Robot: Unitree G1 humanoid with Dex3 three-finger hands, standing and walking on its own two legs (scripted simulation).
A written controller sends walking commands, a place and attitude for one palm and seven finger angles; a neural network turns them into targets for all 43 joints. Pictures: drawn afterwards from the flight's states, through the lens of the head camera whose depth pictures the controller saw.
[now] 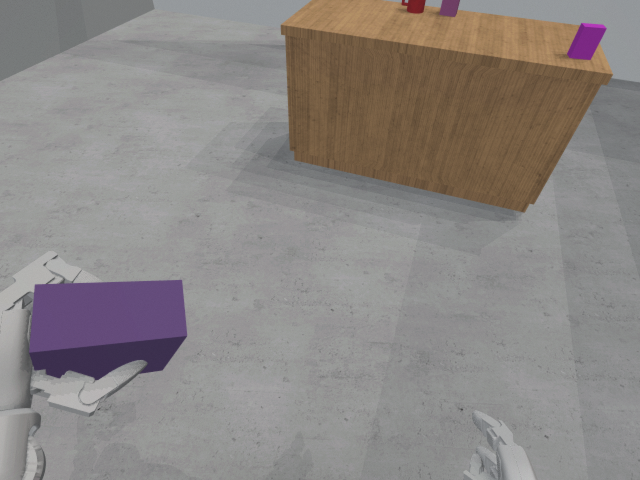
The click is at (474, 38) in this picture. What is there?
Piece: table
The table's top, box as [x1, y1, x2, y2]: [281, 0, 612, 84]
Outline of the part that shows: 281,24 281,34 550,76 606,84 612,75 599,43 590,60 569,58 566,54 579,25 457,10 456,15 454,17 439,15 438,13 440,8 431,6 424,6 424,11 422,13 416,14 408,12 406,10 406,6 402,5 399,2 384,0 311,0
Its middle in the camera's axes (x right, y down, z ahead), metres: +0.50 -0.88 +1.63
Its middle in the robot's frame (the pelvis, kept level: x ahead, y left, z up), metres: +1.83 -0.40 -0.08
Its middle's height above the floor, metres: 0.69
